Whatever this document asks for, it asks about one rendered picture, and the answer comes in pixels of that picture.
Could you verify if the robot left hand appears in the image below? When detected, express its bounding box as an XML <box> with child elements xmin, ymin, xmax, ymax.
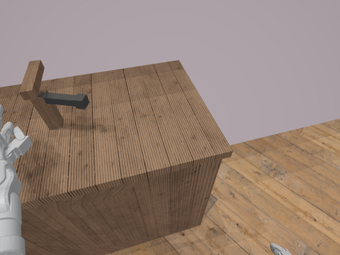
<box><xmin>0</xmin><ymin>104</ymin><xmax>33</xmax><ymax>165</ymax></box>

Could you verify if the robot right hand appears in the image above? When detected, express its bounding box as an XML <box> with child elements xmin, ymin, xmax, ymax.
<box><xmin>270</xmin><ymin>243</ymin><xmax>291</xmax><ymax>255</ymax></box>

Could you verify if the robot left forearm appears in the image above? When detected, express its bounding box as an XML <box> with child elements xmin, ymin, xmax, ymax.
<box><xmin>0</xmin><ymin>160</ymin><xmax>26</xmax><ymax>255</ymax></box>

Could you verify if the tap lever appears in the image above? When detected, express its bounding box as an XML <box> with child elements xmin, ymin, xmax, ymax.
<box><xmin>38</xmin><ymin>92</ymin><xmax>90</xmax><ymax>109</ymax></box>

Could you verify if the counter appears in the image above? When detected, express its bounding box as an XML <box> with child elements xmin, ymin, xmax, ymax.
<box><xmin>0</xmin><ymin>60</ymin><xmax>233</xmax><ymax>255</ymax></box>

